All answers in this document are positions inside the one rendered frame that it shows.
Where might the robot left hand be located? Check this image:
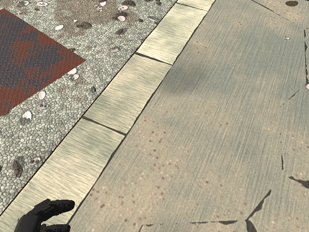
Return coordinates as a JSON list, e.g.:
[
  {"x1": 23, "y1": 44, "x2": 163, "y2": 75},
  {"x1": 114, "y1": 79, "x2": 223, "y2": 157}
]
[{"x1": 14, "y1": 198, "x2": 75, "y2": 232}]

